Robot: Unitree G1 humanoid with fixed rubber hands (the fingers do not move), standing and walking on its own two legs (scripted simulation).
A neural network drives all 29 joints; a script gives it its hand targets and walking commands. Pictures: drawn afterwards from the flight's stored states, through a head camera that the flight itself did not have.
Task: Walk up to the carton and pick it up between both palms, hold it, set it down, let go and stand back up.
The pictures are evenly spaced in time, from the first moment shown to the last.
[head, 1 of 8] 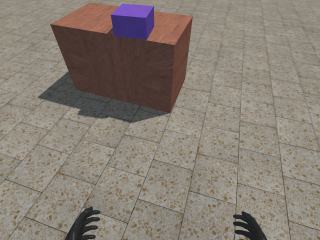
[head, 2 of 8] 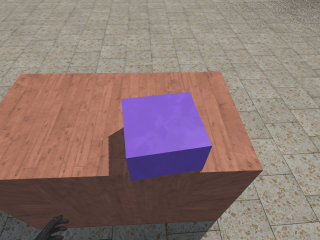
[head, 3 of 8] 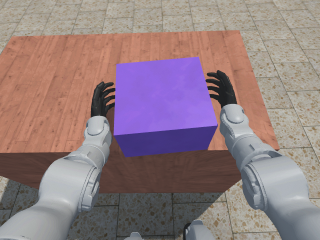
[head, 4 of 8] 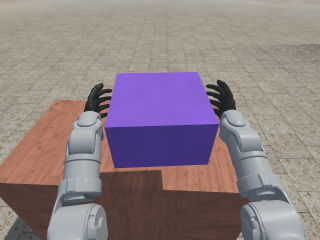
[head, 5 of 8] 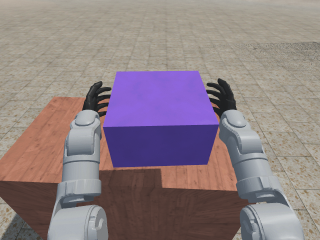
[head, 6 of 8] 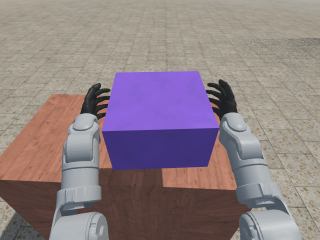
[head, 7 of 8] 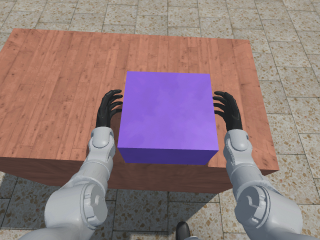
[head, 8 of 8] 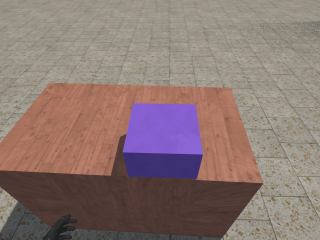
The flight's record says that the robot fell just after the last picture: no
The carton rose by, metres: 0.23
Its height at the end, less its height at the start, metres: +0.00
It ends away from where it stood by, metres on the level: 0.01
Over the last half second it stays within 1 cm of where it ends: yes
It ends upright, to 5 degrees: yes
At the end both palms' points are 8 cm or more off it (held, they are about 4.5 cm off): yes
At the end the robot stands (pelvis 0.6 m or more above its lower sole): yes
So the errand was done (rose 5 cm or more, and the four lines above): yes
